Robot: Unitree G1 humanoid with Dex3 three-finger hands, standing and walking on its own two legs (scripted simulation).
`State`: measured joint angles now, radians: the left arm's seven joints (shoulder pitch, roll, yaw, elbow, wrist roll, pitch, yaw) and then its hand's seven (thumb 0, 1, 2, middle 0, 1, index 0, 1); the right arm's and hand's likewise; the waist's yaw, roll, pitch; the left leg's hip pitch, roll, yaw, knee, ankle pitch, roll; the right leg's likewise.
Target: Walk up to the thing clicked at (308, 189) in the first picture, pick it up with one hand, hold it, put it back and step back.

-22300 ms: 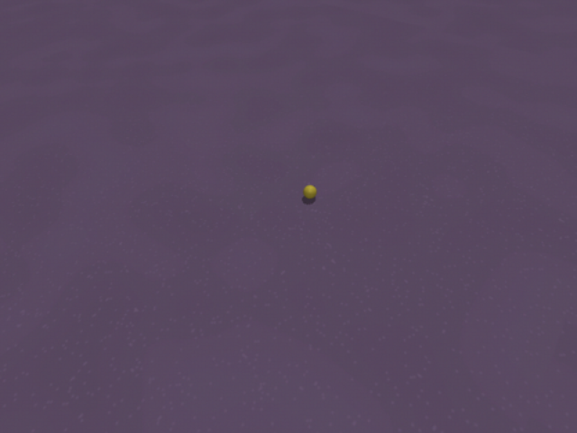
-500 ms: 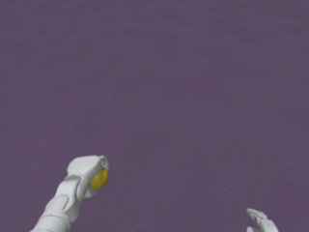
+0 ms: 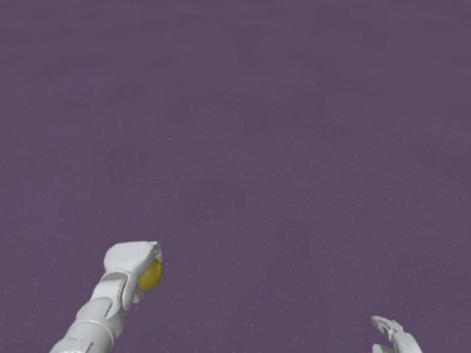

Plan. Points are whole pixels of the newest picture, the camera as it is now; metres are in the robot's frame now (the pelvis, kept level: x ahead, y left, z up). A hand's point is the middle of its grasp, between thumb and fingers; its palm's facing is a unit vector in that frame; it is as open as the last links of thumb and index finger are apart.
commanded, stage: crouch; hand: left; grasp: from above
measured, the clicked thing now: (145, 272) +0.31 +0.20 -0.11
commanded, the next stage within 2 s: lower in 1.70 s
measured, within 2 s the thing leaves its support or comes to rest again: neither
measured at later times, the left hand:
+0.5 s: hand (170, 286) +0.36 +0.20 -0.34, palm faces -0.45 +0.03 -0.89, open 9.2 cm
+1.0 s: hand (182, 295) +0.38 +0.20 -0.50, palm faces -0.45 +0.00 -0.90, open 9.2 cm
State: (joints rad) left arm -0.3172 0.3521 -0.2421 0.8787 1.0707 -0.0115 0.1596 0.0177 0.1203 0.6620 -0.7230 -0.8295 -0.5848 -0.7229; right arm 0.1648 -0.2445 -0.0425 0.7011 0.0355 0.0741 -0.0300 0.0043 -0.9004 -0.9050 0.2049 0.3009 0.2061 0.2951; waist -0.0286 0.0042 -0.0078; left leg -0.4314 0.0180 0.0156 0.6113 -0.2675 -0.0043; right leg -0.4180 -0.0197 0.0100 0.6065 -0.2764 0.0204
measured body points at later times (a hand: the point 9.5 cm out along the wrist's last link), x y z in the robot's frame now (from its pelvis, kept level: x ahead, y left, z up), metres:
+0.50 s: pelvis -0.05 +0.01 -0.20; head +0.11 +0.01 +0.22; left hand +0.38 +0.20 -0.29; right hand -0.02 -0.27 -0.33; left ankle +0.02 +0.12 -0.73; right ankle +0.02 -0.13 -0.73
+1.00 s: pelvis -0.06 +0.00 -0.33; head +0.16 +0.03 +0.06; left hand +0.40 +0.20 -0.45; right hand +0.01 -0.29 -0.45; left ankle +0.02 +0.12 -0.73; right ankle +0.02 -0.13 -0.73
